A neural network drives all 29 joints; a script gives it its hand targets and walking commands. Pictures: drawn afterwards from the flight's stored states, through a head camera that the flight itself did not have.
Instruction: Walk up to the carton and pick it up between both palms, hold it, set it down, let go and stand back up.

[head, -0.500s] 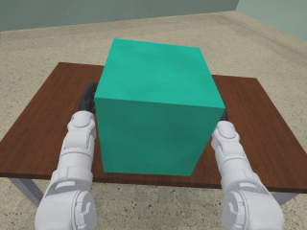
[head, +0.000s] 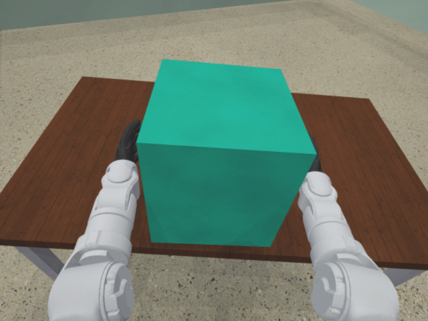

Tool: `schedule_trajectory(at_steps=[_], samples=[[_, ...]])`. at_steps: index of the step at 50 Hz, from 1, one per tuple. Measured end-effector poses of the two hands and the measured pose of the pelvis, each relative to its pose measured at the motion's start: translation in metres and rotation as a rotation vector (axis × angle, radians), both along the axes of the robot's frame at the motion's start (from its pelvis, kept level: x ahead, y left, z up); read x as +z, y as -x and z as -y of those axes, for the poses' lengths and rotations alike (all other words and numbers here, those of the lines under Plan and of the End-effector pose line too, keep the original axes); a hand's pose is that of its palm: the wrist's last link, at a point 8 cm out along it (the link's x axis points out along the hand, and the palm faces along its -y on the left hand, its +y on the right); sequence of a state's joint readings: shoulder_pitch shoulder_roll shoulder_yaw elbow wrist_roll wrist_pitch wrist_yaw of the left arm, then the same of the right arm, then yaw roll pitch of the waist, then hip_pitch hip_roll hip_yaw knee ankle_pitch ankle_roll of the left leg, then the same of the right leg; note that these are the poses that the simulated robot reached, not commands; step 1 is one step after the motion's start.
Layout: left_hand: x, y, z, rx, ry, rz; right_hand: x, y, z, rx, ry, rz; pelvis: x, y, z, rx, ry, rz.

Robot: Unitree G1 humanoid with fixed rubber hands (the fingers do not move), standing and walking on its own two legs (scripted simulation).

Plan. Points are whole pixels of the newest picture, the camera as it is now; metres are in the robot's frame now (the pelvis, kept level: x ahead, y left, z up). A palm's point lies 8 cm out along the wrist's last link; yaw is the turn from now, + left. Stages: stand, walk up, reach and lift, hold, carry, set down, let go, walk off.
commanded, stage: set down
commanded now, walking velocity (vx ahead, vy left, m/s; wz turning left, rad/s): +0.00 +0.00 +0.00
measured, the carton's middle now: (217, 154) +0.47 +0.02 +0.06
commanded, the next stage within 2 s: none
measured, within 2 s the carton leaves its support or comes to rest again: rests again in 1.74 s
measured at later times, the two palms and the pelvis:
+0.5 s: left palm (132, 167) +0.41 +0.20 +0.06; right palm (302, 174) +0.43 -0.16 +0.06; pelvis +0.00 +0.00 +0.00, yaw -1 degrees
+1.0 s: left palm (134, 169) +0.42 +0.19 +0.05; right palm (301, 173) +0.44 -0.16 +0.05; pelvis +0.00 +0.00 -0.01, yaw -1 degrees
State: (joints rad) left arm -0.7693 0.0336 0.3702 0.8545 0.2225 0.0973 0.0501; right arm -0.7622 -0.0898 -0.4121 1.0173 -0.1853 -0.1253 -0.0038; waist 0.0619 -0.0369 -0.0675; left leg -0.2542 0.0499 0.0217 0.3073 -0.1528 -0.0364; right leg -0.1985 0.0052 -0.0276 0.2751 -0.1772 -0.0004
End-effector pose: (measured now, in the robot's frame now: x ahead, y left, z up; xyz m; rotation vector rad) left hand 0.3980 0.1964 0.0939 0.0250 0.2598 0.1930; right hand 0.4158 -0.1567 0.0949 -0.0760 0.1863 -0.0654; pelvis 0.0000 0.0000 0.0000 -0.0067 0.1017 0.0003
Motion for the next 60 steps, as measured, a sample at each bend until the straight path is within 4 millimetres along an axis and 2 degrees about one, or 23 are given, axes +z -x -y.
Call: schedule_trajectory(at_steps=[25,39,60], samples=[[-0.036,-0.013,0.001,0.01,0.009,-0.053,-0.036,-0.015,0.001,0.008,-0.001,-0.052,-0.004,-0.003,0.001,-0.009,-0.001,-0.13],[-0.044,-0.02,0.002,0.017,0.028,-0.044,-0.038,-0.025,0.002,0.012,-0.011,-0.041,-0.006,-0.001,0.001,-0.019,-0.004,-0.179],[-0.049,-0.017,0.001,0.015,0.033,-0.019,-0.043,-0.021,0.001,0.004,-0.032,-0.02,-0.007,0.007,-0.003,-0.021,-0.004,-0.191]])
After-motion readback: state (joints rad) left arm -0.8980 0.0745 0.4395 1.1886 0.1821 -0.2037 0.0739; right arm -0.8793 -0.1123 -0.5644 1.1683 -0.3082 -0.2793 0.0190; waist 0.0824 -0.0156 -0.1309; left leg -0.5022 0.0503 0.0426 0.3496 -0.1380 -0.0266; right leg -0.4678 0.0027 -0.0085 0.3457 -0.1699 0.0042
